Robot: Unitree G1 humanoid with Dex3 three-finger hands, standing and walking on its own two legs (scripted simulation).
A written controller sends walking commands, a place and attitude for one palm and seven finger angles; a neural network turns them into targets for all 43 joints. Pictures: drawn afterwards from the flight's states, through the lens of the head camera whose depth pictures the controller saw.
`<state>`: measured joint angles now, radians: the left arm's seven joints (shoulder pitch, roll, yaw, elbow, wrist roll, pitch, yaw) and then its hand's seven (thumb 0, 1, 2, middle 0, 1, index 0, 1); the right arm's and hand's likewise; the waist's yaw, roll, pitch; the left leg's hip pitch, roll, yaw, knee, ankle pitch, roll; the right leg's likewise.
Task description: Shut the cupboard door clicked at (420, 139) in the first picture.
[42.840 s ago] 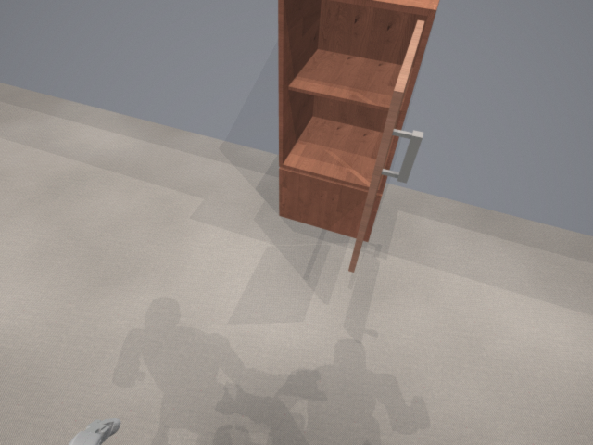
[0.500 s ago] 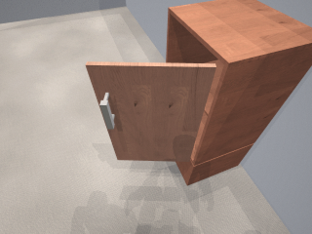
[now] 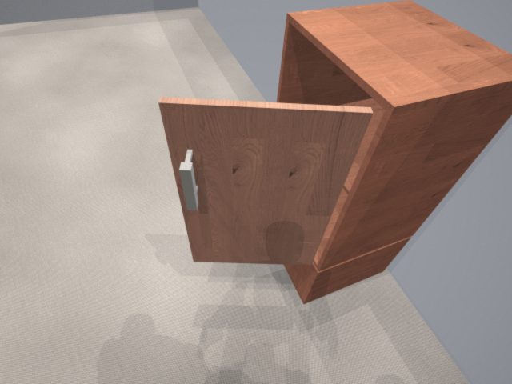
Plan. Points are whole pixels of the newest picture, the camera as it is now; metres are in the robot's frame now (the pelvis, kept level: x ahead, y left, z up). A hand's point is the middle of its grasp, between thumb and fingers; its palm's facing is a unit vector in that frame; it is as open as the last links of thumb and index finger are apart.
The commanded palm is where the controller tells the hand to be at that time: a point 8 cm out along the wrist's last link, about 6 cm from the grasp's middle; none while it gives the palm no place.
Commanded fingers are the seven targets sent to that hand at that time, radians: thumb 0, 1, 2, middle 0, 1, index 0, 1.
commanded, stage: look again from close up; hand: left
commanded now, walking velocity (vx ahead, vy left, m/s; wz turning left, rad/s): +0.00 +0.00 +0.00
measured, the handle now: (191, 180) +0.50 +0.16 -0.02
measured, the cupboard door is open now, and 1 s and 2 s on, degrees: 67 67 67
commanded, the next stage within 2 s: shuffle to correct the standing spot in 0.30 s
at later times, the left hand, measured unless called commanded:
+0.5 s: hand out of the picture -0.08 +0.20 -0.17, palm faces +0.01 -0.98 -0.19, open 7.3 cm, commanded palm none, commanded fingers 0.00 0.90 0.90 -0.20 -0.30 -0.20 -0.30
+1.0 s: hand out of the picture -0.03 +0.12 -0.18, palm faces -0.01 -0.99 -0.12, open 7.3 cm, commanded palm none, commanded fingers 0.00 0.90 0.90 -0.20 -0.30 -0.20 -0.30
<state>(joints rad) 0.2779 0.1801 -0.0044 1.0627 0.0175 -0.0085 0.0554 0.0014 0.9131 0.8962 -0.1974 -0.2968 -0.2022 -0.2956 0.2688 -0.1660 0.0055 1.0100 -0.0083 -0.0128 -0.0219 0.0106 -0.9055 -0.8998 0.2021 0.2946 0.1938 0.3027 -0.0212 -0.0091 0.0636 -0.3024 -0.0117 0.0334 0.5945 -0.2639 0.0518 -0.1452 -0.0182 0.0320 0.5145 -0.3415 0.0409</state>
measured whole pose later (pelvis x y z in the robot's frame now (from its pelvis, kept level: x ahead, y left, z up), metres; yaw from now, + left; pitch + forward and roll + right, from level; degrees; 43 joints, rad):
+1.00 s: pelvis +0.01 -0.03 +0.00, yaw -2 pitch +0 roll +0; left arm 0.40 0.14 0.02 1.07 0.03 0.01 0.00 0.00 0.91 0.90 -0.20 -0.30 -0.20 -0.30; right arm 0.32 -0.12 -0.03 1.06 -0.02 -0.03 -0.02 0.01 -0.90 -0.90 0.20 0.29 0.20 0.30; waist -0.01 -0.05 0.00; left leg -0.30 0.03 0.07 0.56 -0.26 0.03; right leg -0.34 -0.01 -0.04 0.79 -0.45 -0.04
